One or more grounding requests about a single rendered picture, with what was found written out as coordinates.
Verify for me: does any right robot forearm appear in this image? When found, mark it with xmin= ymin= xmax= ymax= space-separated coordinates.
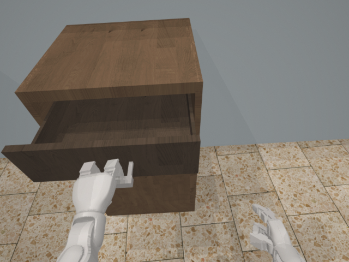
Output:
xmin=273 ymin=243 xmax=306 ymax=262

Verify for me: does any right robot hand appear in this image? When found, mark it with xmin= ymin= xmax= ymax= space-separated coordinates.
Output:
xmin=250 ymin=204 xmax=292 ymax=257

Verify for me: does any handle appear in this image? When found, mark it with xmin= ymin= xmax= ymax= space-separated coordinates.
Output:
xmin=77 ymin=162 xmax=134 ymax=188

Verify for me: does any cabinet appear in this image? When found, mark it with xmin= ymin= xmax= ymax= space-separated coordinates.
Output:
xmin=14 ymin=18 xmax=203 ymax=216

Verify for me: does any left robot hand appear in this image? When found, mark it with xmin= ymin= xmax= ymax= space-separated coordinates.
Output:
xmin=72 ymin=159 xmax=124 ymax=214

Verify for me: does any drawer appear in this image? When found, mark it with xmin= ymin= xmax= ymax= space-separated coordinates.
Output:
xmin=1 ymin=93 xmax=201 ymax=182

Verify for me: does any left robot forearm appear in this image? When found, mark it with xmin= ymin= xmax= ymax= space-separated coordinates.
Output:
xmin=56 ymin=211 xmax=106 ymax=262

